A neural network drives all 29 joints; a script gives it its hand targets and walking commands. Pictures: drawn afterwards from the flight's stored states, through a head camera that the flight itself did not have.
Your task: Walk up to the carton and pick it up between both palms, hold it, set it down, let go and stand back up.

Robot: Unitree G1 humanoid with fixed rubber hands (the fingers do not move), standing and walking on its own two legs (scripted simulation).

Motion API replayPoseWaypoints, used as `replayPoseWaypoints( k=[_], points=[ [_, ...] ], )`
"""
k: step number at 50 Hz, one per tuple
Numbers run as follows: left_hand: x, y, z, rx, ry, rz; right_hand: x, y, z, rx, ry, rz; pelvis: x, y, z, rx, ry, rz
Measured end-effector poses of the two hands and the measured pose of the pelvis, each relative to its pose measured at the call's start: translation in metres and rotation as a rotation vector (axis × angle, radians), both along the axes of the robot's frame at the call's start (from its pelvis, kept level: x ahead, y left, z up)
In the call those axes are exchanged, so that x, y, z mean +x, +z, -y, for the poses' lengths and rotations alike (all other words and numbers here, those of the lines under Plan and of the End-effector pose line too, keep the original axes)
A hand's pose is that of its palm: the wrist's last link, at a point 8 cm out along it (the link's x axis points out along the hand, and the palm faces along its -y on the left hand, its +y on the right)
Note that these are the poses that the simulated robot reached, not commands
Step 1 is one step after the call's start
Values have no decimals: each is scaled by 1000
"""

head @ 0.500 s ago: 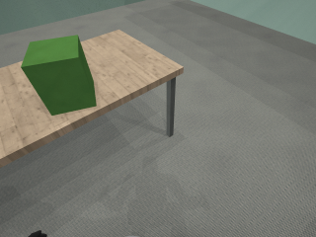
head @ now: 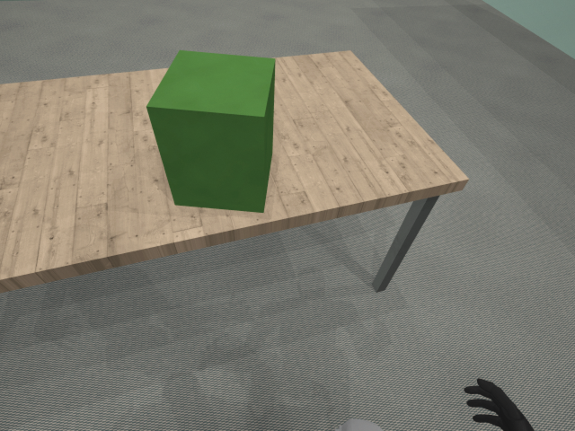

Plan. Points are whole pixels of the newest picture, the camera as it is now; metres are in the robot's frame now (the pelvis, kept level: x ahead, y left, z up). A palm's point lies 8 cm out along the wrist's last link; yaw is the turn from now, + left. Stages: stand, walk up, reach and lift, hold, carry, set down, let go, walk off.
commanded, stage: walk up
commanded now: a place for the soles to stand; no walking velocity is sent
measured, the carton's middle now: (223, 134) +0.68 +0.16 +0.00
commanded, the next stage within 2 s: none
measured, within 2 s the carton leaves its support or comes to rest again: neither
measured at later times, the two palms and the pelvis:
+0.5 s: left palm (34, 424) +0.14 +0.33 -0.05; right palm (456, 309) +0.34 -0.29 -0.08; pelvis +0.16 -0.01 +0.00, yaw +12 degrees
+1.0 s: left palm (19, 386) +0.20 +0.39 -0.08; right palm (398, 264) +0.43 -0.21 -0.09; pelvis +0.21 +0.05 -0.01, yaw +18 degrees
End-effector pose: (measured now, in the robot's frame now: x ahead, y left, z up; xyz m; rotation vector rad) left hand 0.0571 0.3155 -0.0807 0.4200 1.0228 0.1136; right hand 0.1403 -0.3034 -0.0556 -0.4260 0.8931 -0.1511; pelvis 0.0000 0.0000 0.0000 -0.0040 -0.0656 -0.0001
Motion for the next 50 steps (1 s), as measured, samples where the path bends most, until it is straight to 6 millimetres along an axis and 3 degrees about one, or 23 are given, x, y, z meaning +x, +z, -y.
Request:
replayPoseWaypoints(
  k=[7, 13, 17, 24, 28, 32, 36, 41, 46, 50],
  points=[
    [76, 17, 8, 50, -9, 82, 15, -2, 32, -12, -28, -56, 52, 2, 13, 5, 51, 13],
    [113, 19, 8, 157, 42, 133, 56, -40, 49, 18, 1, -122, 103, -19, 34, -14, 92, 17],
    [110, 28, 10, 177, 113, 131, 98, -47, 35, 30, 88, -179, 126, -13, 33, -13, 145, 24],
    [89, 36, -6, 181, 197, 28, 187, -30, -4, 49, 201, -115, 161, -2, 14, -2, 200, 7],
    [85, 25, -28, 154, 252, 4, 233, -24, -39, 34, 259, -79, 176, -6, -6, -4, 225, 3],
    [90, -3, -55, 119, 290, -16, 269, -24, -70, -1, 291, -18, 187, -22, -31, 8, 254, 15],
    [110, -10, -64, 90, 309, -19, 283, -14, -88, -11, 285, 20, 193, -18, -42, -8, 274, 20],
    [135, -3, -67, 74, 300, 35, 290, -10, -90, -19, 264, 29, 200, -12, -48, -10, 288, 13],
    [137, 0, -67, 88, 328, 45, 297, -24, -91, 16, 256, 11, 205, -15, -47, -12, 299, 21],
    [138, 4, -70, 74, 353, 56, 290, -32, -97, 31, 253, -48, 210, -11, -52, -1, 312, 17]
  ],
)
